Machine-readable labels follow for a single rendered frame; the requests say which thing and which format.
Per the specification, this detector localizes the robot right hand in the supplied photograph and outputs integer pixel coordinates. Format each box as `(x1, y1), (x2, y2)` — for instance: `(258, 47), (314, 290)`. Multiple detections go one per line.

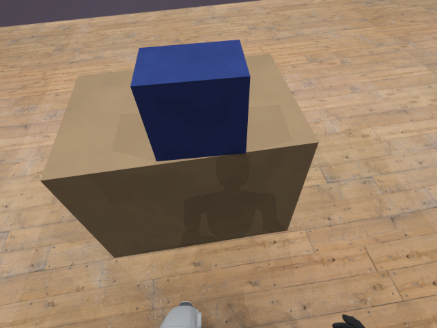
(332, 314), (365, 328)

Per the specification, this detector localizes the carton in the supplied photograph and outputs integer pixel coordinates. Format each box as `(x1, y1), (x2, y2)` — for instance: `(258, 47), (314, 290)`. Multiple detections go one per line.
(130, 40), (251, 161)

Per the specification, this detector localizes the pedestal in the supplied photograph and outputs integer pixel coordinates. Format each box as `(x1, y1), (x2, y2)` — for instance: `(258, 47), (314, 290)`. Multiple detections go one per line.
(40, 54), (319, 258)

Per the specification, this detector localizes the left robot shin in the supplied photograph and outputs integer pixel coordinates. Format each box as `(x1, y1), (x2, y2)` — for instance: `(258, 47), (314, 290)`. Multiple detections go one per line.
(179, 301), (193, 307)

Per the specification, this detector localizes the left robot thigh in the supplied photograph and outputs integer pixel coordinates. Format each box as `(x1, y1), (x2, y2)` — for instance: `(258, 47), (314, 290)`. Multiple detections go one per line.
(160, 305), (201, 328)

